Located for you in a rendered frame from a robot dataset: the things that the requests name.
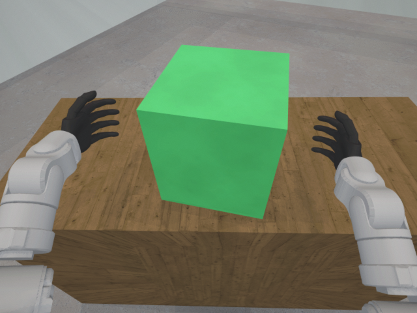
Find robot left upper arm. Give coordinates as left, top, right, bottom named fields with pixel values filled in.
left=0, top=265, right=54, bottom=313

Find right robot hand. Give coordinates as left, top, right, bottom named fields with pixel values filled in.
left=311, top=111, right=362, bottom=169

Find pedestal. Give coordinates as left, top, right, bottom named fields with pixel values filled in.
left=0, top=97, right=417, bottom=310

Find left robot forearm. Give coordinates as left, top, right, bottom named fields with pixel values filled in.
left=0, top=130, right=81, bottom=260

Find left robot hand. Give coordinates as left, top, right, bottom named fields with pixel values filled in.
left=61, top=91, right=119, bottom=153

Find right robot forearm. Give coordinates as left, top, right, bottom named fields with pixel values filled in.
left=334, top=156, right=417, bottom=302

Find carton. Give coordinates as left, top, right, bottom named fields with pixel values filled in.
left=136, top=45, right=289, bottom=219

